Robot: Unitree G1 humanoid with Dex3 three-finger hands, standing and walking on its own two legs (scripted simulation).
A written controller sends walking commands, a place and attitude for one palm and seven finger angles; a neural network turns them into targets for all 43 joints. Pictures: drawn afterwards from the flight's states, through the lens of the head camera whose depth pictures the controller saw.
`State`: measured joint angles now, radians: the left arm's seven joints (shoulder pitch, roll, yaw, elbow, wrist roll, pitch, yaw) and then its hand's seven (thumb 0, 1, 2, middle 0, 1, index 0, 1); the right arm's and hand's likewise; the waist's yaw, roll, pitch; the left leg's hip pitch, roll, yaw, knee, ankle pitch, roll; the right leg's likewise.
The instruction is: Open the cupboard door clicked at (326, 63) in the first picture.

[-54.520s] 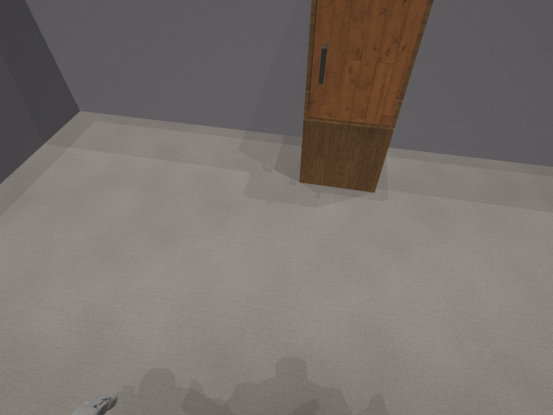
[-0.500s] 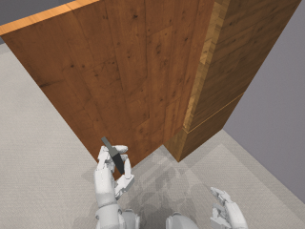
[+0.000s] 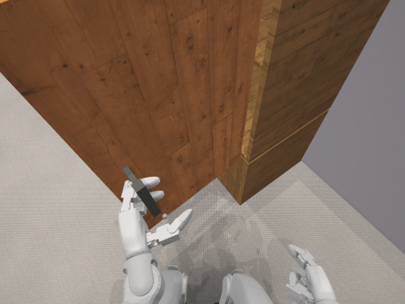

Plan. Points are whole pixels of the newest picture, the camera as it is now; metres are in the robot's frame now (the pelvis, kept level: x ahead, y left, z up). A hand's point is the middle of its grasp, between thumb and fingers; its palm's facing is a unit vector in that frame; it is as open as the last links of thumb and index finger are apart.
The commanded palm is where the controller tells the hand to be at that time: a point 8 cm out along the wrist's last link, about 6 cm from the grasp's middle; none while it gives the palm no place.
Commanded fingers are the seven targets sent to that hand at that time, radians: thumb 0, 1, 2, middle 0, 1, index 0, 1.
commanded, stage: open thumb and fingers to let go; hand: left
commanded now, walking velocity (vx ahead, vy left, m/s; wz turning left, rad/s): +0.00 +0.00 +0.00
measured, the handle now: (142, 193) +0.33 +0.12 +0.03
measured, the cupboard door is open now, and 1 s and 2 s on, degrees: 94 94 94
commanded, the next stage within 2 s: slide the hand sideways off the handle in 0.42 s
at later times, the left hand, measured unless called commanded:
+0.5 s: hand (164, 221) +0.27 +0.08 +0.02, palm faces +0.29 -0.96 -0.02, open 15.4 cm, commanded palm +0.24 +0.13 +0.02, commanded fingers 0.00 -0.50 0.30 -0.15 -0.30 -0.15 -0.30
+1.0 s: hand (148, 243) +0.23 +0.10 +0.02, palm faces -0.17 -0.98 +0.06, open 16.4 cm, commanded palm +0.21 +0.17 +0.02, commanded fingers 0.00 -0.50 0.30 -0.15 -0.30 -0.15 -0.30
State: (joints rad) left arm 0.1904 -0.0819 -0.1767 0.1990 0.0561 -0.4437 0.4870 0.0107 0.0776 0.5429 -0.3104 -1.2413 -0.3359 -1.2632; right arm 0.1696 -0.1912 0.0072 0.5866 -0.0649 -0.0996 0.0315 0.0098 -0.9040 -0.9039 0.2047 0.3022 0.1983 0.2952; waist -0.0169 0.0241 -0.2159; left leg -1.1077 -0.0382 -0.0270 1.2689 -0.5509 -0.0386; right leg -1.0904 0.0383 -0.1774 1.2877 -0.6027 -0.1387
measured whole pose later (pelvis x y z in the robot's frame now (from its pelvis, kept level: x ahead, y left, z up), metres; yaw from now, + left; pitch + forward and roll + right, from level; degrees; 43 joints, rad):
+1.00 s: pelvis -0.01 +0.06 -0.01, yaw -3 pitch +22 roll -1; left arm 0.32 0.03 -0.25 0.05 -0.03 -0.50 0.05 -0.01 -0.50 0.30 -0.11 -0.30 -0.13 -0.31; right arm 0.22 -0.24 0.00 0.44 -0.02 -0.06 0.04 0.01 -0.90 -0.90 0.20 0.30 0.20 0.30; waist -0.01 0.04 -0.21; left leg -1.16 -0.04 0.03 1.38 -0.60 0.06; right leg -1.14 0.03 -0.13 1.36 -0.61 -0.10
